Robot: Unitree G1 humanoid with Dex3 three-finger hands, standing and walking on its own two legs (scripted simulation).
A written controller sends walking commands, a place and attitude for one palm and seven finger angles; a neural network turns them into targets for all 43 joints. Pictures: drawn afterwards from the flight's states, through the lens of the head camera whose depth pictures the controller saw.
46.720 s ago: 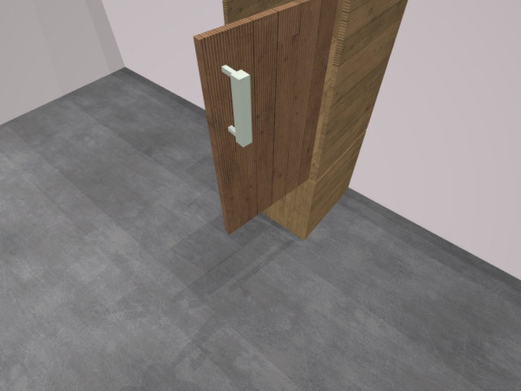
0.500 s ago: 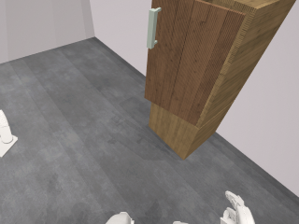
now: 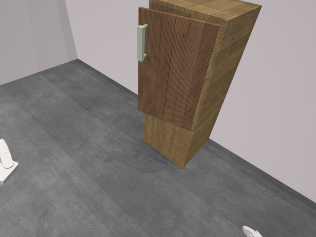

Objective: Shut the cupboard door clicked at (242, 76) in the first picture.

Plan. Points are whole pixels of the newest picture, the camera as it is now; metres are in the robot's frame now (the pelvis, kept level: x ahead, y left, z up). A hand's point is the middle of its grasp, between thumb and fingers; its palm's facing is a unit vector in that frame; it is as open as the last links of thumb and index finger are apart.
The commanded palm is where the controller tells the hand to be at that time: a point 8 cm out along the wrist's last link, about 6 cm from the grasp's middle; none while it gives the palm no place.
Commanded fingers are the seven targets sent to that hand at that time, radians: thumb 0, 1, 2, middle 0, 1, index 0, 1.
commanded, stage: stop stepping back and stand still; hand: left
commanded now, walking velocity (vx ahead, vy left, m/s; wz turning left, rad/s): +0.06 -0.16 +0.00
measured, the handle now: (143, 42) +0.90 +0.09 +0.12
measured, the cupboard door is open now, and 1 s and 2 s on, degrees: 14 14 14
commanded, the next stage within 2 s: let the arm hang, fingers relaxed in 0.20 s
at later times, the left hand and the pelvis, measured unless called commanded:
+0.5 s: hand out of the picture +0.16 +0.20 -0.11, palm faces +0.06 -0.96 -0.28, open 7.4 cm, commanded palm none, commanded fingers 0.00 0.90 0.90 -0.20 -0.30 -0.20 -0.30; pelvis +0.00 +0.00 -0.01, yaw +1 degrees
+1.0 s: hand out of the picture -0.05 +0.17 -0.16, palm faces +0.03 -0.98 -0.20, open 7.3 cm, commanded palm none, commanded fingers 0.00 0.90 0.90 -0.20 -0.30 -0.20 -0.30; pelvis +0.01 +0.00 +0.01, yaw +0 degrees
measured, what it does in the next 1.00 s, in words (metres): stands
